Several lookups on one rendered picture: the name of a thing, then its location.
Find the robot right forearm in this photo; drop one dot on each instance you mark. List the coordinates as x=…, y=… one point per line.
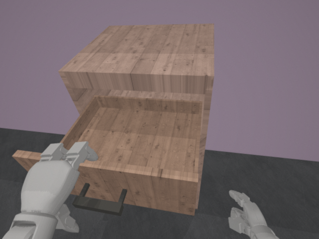
x=262, y=232

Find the robot left hand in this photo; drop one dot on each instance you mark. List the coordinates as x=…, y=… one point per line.
x=50, y=181

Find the handle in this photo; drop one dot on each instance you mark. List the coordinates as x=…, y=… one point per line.
x=96, y=205

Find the cabinet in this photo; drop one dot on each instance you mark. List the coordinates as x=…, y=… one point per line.
x=166, y=61

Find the robot right hand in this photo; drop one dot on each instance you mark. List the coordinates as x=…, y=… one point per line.
x=243, y=221

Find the drawer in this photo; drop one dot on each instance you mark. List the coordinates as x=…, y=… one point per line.
x=150, y=147

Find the robot left forearm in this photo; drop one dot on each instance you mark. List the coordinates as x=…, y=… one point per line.
x=32, y=225

